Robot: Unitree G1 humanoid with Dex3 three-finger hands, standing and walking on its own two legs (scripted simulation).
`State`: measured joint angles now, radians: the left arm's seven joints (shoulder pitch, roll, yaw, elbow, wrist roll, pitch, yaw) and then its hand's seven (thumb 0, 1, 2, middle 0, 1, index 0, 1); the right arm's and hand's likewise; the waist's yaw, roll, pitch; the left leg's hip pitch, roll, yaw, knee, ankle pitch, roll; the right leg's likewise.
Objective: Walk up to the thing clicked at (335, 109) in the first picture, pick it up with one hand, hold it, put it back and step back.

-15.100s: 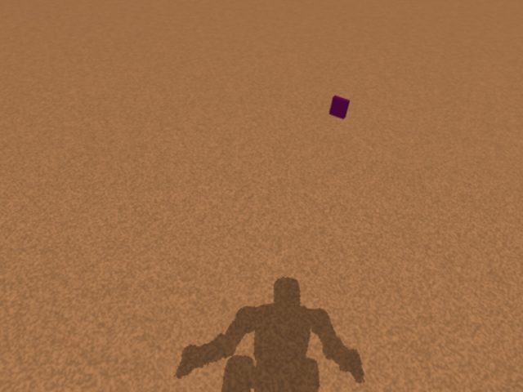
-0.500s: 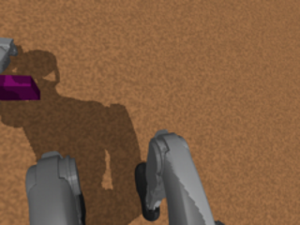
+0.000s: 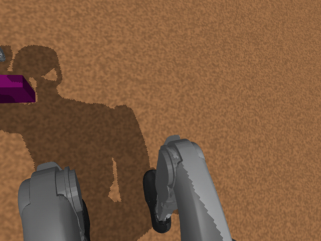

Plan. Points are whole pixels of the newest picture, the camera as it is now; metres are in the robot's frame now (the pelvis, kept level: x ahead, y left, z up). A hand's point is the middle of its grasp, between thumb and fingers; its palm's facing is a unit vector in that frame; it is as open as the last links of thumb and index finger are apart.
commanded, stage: close in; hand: left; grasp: from above
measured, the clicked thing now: (5, 90) +0.53 +0.28 -0.27
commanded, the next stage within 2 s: rest palm in 0.60 s
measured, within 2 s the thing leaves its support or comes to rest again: neither
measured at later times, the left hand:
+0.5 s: hand out of the picture +0.51 +0.28 -0.18, palm faces -0.48 -0.02 -0.88, open 13.5 cm
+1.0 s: hand out of the picture +0.51 +0.28 -0.22, palm faces -0.49 -0.04 -0.87, open 13.6 cm
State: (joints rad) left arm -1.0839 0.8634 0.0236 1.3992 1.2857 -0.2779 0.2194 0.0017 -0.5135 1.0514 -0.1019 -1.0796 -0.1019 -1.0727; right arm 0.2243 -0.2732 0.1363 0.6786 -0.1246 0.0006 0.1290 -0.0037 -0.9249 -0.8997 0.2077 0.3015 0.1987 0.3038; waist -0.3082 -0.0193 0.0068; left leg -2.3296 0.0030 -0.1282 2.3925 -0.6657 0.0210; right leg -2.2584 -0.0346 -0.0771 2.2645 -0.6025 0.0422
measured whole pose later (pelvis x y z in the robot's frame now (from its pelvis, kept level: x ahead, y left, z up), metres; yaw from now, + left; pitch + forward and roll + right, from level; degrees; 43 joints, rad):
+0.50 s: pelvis +0.00 +0.00 -0.01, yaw -1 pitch +34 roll -11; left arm -1.11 0.89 0.04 1.48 1.35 -0.29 0.30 0.00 -0.47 1.07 -0.11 -1.09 -0.12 -1.07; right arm 0.22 -0.29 0.16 0.64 -0.14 -0.01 0.14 0.00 -0.92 -0.90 0.21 0.30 0.20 0.30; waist -0.35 -0.03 0.02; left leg -2.35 0.00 -0.15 2.42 -0.68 0.02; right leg -2.26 -0.03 -0.09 2.28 -0.61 0.04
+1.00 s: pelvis +0.01 +0.00 -0.02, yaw -2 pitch +32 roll -12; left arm -1.12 0.95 0.08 1.56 1.39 -0.31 0.37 0.00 -0.49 1.11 -0.12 -1.04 -0.10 -1.05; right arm 0.19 -0.30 0.19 0.63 -0.18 -0.04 0.15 -0.01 -0.92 -0.90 0.21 0.30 0.20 0.30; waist -0.37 -0.06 0.06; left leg -2.36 0.00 -0.17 2.47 -0.69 0.02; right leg -2.28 -0.02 -0.11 2.31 -0.61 0.05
